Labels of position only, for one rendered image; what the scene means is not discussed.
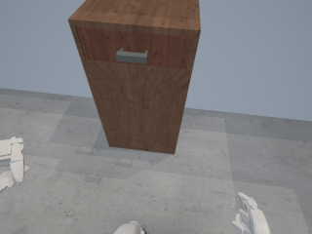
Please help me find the drawer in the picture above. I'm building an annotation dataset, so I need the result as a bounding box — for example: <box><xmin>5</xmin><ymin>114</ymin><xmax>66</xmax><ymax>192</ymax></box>
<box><xmin>77</xmin><ymin>26</ymin><xmax>192</xmax><ymax>70</ymax></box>

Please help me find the robot left thigh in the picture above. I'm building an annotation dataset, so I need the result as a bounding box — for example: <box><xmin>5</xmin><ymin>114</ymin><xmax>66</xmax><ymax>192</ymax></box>
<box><xmin>113</xmin><ymin>223</ymin><xmax>145</xmax><ymax>234</ymax></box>

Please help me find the left robot shin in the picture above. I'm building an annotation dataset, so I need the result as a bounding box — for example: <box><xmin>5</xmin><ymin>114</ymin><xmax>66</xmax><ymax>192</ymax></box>
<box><xmin>130</xmin><ymin>221</ymin><xmax>141</xmax><ymax>228</ymax></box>

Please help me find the cabinet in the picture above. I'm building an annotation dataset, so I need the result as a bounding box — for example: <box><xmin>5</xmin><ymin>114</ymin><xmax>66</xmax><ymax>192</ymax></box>
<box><xmin>68</xmin><ymin>0</ymin><xmax>201</xmax><ymax>155</ymax></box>

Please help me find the handle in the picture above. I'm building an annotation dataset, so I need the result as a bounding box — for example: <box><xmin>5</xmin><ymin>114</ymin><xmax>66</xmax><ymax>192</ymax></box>
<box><xmin>116</xmin><ymin>48</ymin><xmax>148</xmax><ymax>64</ymax></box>

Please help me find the robot left hand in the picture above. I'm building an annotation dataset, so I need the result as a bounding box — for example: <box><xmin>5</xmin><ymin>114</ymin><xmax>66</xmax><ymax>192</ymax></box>
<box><xmin>0</xmin><ymin>136</ymin><xmax>28</xmax><ymax>193</ymax></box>

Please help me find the robot right hand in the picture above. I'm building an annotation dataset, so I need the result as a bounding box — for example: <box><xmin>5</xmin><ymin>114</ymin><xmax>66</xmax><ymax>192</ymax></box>
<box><xmin>232</xmin><ymin>192</ymin><xmax>271</xmax><ymax>234</ymax></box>

